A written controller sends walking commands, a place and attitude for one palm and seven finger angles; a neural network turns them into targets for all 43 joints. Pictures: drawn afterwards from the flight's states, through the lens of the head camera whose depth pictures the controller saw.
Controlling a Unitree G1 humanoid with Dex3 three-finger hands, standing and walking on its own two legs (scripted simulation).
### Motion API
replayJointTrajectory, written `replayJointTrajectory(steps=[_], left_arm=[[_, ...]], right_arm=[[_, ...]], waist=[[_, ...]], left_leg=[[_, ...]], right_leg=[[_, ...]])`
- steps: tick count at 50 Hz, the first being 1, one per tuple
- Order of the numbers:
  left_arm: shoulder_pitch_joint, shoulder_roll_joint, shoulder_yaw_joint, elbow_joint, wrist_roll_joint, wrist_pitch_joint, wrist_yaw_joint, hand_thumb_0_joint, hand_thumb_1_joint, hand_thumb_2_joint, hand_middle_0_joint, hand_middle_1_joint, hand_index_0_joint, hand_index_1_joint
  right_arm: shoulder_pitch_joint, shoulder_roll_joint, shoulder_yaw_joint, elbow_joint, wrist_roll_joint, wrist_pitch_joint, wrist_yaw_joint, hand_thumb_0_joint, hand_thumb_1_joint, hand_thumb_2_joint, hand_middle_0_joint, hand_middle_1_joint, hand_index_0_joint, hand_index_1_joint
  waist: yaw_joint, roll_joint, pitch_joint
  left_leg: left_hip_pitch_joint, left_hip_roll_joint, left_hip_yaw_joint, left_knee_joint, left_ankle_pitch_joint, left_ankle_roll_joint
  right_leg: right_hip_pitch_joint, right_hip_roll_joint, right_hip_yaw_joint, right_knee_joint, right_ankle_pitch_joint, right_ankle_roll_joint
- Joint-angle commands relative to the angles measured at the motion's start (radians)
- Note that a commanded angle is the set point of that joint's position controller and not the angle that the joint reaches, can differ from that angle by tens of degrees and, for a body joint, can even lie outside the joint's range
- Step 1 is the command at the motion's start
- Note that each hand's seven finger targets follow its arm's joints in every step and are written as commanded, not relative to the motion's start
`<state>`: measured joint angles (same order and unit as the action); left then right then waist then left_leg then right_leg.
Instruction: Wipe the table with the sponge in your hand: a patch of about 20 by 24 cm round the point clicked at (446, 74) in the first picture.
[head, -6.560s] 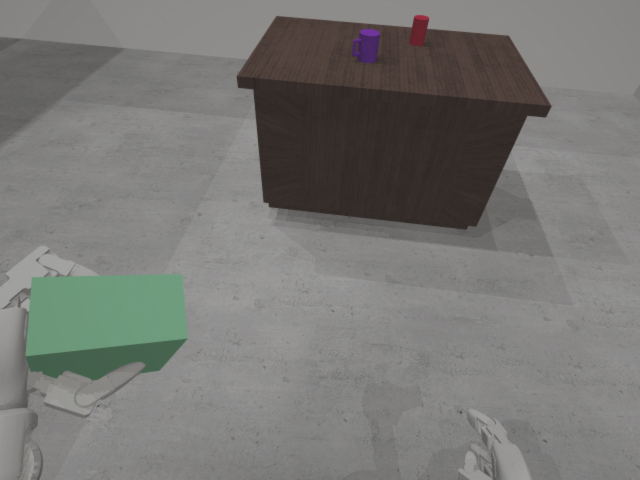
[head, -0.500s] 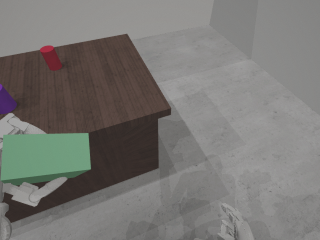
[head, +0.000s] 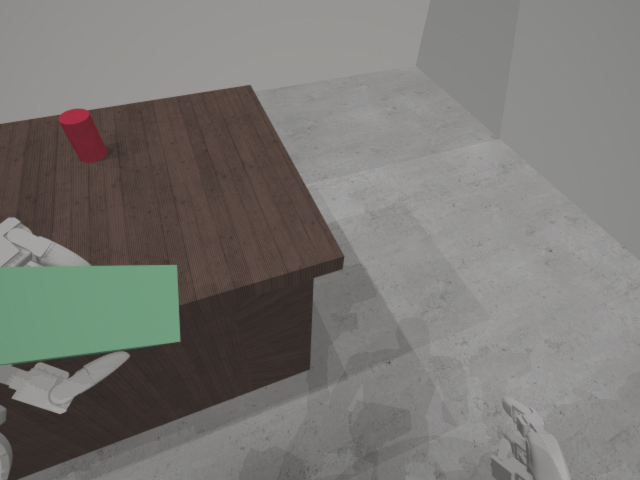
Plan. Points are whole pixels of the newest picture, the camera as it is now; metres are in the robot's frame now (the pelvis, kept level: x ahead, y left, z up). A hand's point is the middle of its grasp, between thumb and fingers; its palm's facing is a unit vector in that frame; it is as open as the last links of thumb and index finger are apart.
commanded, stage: take the last steps up to it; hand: left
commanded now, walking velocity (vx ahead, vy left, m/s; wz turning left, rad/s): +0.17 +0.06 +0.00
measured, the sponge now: (111, 315) +0.22 +0.20 +0.17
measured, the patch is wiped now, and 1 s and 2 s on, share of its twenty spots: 0.00 0.00 0.00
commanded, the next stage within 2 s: come to a stop and stand still in 1.10 s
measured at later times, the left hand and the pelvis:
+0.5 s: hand (106, 279) +0.25 +0.22 +0.18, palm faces +0.42 -0.79 -0.44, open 10.4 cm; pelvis +0.04 -0.03 +0.02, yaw +1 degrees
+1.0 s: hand (109, 275) +0.26 +0.22 +0.18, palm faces +0.40 -0.80 -0.45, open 10.4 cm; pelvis +0.05 -0.02 +0.00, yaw +2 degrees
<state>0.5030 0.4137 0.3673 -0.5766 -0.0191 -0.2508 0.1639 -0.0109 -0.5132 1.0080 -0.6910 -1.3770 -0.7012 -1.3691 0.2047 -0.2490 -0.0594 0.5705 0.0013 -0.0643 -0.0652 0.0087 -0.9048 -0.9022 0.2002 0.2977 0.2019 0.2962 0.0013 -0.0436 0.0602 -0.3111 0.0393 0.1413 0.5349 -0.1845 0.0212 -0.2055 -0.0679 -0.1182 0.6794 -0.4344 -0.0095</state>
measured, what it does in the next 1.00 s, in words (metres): steps on the spot: right foot, then left foot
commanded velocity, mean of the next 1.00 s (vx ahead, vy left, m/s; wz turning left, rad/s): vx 0.16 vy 0.06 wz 0.00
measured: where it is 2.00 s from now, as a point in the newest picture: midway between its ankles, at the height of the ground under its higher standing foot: outside the picture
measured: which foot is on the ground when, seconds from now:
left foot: down 0.00-0.32, up 0.34-0.64, down 0.66-0.96, up 0.98-1.00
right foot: up 0.00-0.26, down 0.28-0.66, up 0.68-0.92, down 0.94-1.00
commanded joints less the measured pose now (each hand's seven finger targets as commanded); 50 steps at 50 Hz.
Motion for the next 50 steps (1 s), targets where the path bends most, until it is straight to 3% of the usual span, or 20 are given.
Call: replayJointTrajectory(steps=[1, 6, 10, 13, 14, 16, 17, 18, 20, 23, 27, 31, 33, 34, 36, 40, 45, 46, 49, 50], left_arm=[[-0.106, 0.166, 0.144, -0.071, -0.013, -0.049, 0.021, 0.000, 0.100, 1.300, -1.200, -1.600, -1.200, -1.600], [-0.090, 0.108, 0.082, -0.188, -0.014, -0.034, -0.005, 0.000, 0.100, 1.300, -1.200, -1.600, -1.200, -1.600], [-0.069, 0.114, 0.090, -0.193, -0.015, -0.024, -0.001, 0.000, 0.100, 1.300, -1.200, -1.600, -1.200, -1.600], [-0.099, 0.131, 0.118, -0.135, -0.011, -0.011, 0.010, 0.000, 0.100, 1.300, -1.200, -1.600, -1.200, -1.600], [-0.106, 0.139, 0.124, -0.097, -0.006, -0.008, 0.012, 0.000, 0.100, 1.300, -1.200, -1.600, -1.200, -1.600], [-0.148, 0.176, 0.140, -0.074, -0.012, 0.001, 0.017, 0.000, 0.100, 1.300, -1.200, -1.600, -1.200, -1.600], [-0.197, 0.170, 0.130, -0.090, -0.023, 0.006, 0.014, 0.000, 0.100, 1.300, -1.200, -1.600, -1.200, -1.600], [-0.179, 0.148, 0.118, -0.050, -0.026, 0.004, 0.008, 0.000, 0.100, 1.300, -1.200, -1.600, -1.200, -1.600], [-0.123, 0.131, 0.113, -0.031, -0.015, -0.012, 0.006, 0.000, 0.100, 1.300, -1.200, -1.600, -1.200, -1.600], [-0.118, 0.129, 0.101, -0.066, -0.001, -0.042, 0.009, 0.000, 0.100, 1.300, -1.200, -1.600, -1.200, -1.600], [-0.064, 0.136, 0.108, -0.150, -0.007, -0.042, 0.022, 0.000, 0.100, 1.300, -1.200, -1.600, -1.200, -1.600], [-0.050, 0.144, 0.121, -0.209, -0.015, -0.039, 0.026, 0.000, 0.100, 1.300, -1.200, -1.600, -1.200, -1.600], [-0.063, 0.132, 0.105, -0.214, -0.016, -0.045, 0.023, 0.000, 0.100, 1.300, -1.200, -1.600, -1.200, -1.600], [-0.074, 0.147, 0.113, -0.187, -0.009, -0.044, 0.021, 0.000, 0.100, 1.300, -1.200, -1.600, -1.200, -1.600], [-0.088, 0.159, 0.121, -0.124, -0.009, -0.032, 0.011, 0.000, 0.100, 1.300, -1.200, -1.600, -1.200, -1.600], [-0.106, 0.094, 0.055, -0.156, -0.009, -0.026, 0.000, 0.000, 0.100, 1.300, -1.200, -1.600, -1.200, -1.600], [-0.114, 0.105, 0.066, -0.128, -0.008, -0.003, 0.003, 0.000, 0.100, 1.300, -1.200, -1.600, -1.200, -1.600], [-0.127, 0.112, 0.072, -0.117, -0.003, -0.001, 0.006, 0.000, 0.100, 1.300, -1.200, -1.600, -1.200, -1.600], [-0.173, 0.153, 0.098, -0.095, -0.017, 0.015, 0.007, 0.000, 0.100, 1.300, -1.200, -1.600, -1.200, -1.600], [-0.169, 0.130, 0.083, -0.081, -0.026, 0.016, 0.002, 0.000, 0.100, 1.300, -1.200, -1.600, -1.200, -1.600]], right_arm=[[-0.062, -0.073, -0.001, -0.130, 0.002, -0.051, -0.001, 0.000, -0.900, -0.900, 0.200, 0.300, 0.200, 0.300], [-0.060, -0.070, 0.004, -0.107, 0.011, -0.076, 0.016, 0.000, -0.900, -0.900, 0.200, 0.300, 0.200, 0.300], [-0.063, -0.067, 0.020, -0.105, 0.006, -0.098, 0.015, 0.000, -0.900, -0.900, 0.200, 0.300, 0.200, 0.300], [-0.074, -0.064, 0.025, -0.096, 0.006, -0.090, 0.001, 0.000, -0.900, -0.900, 0.200, 0.300, 0.200, 0.300], [-0.071, -0.056, 0.024, -0.090, 0.006, -0.082, -0.003, 0.000, -0.900, -0.900, 0.200, 0.300, 0.200, 0.300], [-0.079, -0.025, 0.036, -0.099, 0.002, -0.070, -0.002, 0.000, -0.900, -0.900, 0.200, 0.300, 0.200, 0.300], [-0.097, -0.050, 0.021, -0.095, 0.008, -0.075, 0.005, 0.000, -0.900, -0.900, 0.200, 0.300, 0.200, 0.300], [-0.093, -0.051, 0.021, -0.081, 0.008, -0.077, 0.008, 0.000, -0.900, -0.900, 0.200, 0.300, 0.200, 0.300], [-0.099, -0.034, 0.045, -0.066, 0.001, -0.064, 0.010, 0.000, -0.900, -0.900, 0.200, 0.300, 0.200, 0.300], [-0.123, -0.028, 0.045, -0.080, -0.002, -0.055, 0.005, 0.000, -0.900, -0.900, 0.200, 0.300, 0.200, 0.300], [-0.106, -0.044, 0.020, -0.108, -0.006, -0.058, 0.009, 0.000, -0.900, -0.900, 0.200, 0.300, 0.200, 0.300], [-0.071, -0.067, -0.002, -0.129, -0.005, -0.045, 0.001, 0.000, -0.900, -0.900, 0.200, 0.300, 0.200, 0.300], [-0.069, -0.095, -0.007, -0.140, 0.005, -0.038, -0.002, 0.000, -0.900, -0.900, 0.200, 0.300, 0.200, 0.300], [-0.074, -0.090, -0.008, -0.148, 0.007, -0.042, 0.003, 0.000, -0.900, -0.900, 0.200, 0.300, 0.200, 0.300], [-0.095, -0.077, 0.006, -0.125, -0.002, -0.051, -0.002, 0.000, -0.900, -0.900, 0.200, 0.300, 0.200, 0.300], [-0.069, -0.083, 0.005, -0.106, 0.011, -0.078, 0.010, 0.000, -0.900, -0.900, 0.200, 0.300, 0.200, 0.300], [-0.088, -0.077, 0.025, -0.100, 0.013, -0.086, 0.006, 0.000, -0.900, -0.900, 0.200, 0.300, 0.200, 0.300], [-0.092, -0.073, 0.026, -0.097, 0.013, -0.082, 0.005, 0.000, -0.900, -0.900, 0.200, 0.300, 0.200, 0.300], [-0.097, -0.052, 0.024, -0.100, 0.009, -0.068, 0.006, 0.000, -0.900, -0.900, 0.200, 0.300, 0.200, 0.300], [-0.100, -0.067, 0.010, -0.095, 0.010, -0.066, 0.011, 0.000, -0.900, -0.900, 0.200, 0.300, 0.200, 0.300]], waist=[[-0.009, 0.269, -0.136], [0.003, 0.267, -0.132], [0.000, 0.268, -0.146], [0.008, 0.186, -0.166], [0.004, 0.099, -0.153], [-0.006, -0.230, -0.117], [0.006, -0.241, -0.128], [-0.005, -0.196, -0.097], [-0.008, -0.077, -0.121], [0.004, -0.079, -0.159], [0.019, -0.104, -0.198], [-0.004, 0.023, -0.202], [0.002, 0.307, -0.158], [0.006, 0.299, -0.129], [-0.003, 0.311, -0.081], [-0.002, 0.273, -0.104], [0.002, 0.200, -0.133], [0.000, 0.143, -0.138], [-0.005, -0.218, -0.093], [-0.001, -0.227, -0.052]], left_leg=[[0.246, 0.369, -0.521, -0.251, 0.185, 0.227], [0.093, 0.230, -0.229, -0.228, 0.110, 0.164], [0.030, 0.218, -0.192, -0.222, 0.024, 0.130], [-0.029, 0.185, -0.160, -0.119, -0.157, 0.081], [-0.070, 0.140, -0.127, -0.033, -0.235, 0.055], [-0.249, -0.033, -0.037, 0.326, -0.343, -0.020], [-0.288, -0.026, -0.104, 0.498, -0.338, -0.028], [-0.315, -0.003, -0.150, 0.575, -0.277, -0.036], [-0.314, 0.013, -0.137, 0.549, -0.213, -0.052], [-0.174, -0.002, -0.069, 0.303, -0.184, -0.036], [-0.084, -0.027, -0.025, 0.087, -0.136, -0.019], [0.151, -0.012, -0.051, -0.137, 0.013, -0.003], [0.274, 0.248, -0.399, -0.206, 0.177, 0.123], [0.227, 0.305, -0.474, -0.255, 0.193, 0.177], [0.096, 0.298, -0.444, -0.294, -0.025, 0.196], [0.079, 0.193, -0.242, -0.235, 0.041, 0.141], [-0.002, 0.167, -0.222, -0.172, -0.135, 0.098], [-0.045, 0.138, -0.199, -0.124, -0.191, 0.076], [-0.167, -0.046, -0.076, 0.272, -0.314, -0.011], [-0.211, -0.027, -0.126, 0.397, -0.278, -0.020]], right_leg=[[-0.355, 0.022, 0.093, 0.455, -0.192, 0.011], [-0.222, 0.000, 0.044, 0.249, 0.002, 0.033], [-0.088, 0.038, -0.015, 0.048, 0.031, 0.041], [0.051, 0.049, -0.024, -0.155, 0.087, 0.036], [0.078, 0.008, 0.049, -0.246, 0.097, 0.013], [0.093, -0.292, 0.543, -0.434, 0.111, -0.141], [0.094, -0.348, 0.606, -0.457, 0.143, -0.179], [0.089, -0.339, 0.564, -0.445, 0.251, -0.189], [0.156, -0.273, 0.354, -0.359, 0.588, -0.161], [0.164, -0.216, 0.186, -0.303, 0.793, -0.125], [0.214, -0.218, 0.189, -0.296, 0.695, -0.131], [0.074, -0.136, 0.160, -0.185, 0.381, -0.067], [-0.218, 0.028, 0.053, 0.061, -0.057, 0.006], [-0.261, 0.062, 0.058, 0.214, -0.186, 0.007], [-0.261, 0.019, 0.089, 0.310, -0.119, 0.008], [-0.167, 0.043, 0.028, 0.132, -0.011, 0.026], [0.033, 0.060, 0.001, -0.195, 0.074, 0.028], [0.092, 0.042, 0.032, -0.265, 0.120, 0.017], [0.004, -0.283, 0.565, -0.490, -0.063, -0.151], [-0.011, -0.316, 0.575, -0.525, -0.045, -0.189]])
